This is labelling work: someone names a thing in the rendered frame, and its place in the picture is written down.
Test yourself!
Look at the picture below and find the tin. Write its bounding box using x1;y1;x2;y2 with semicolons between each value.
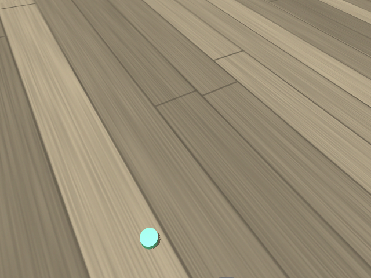
140;228;158;249

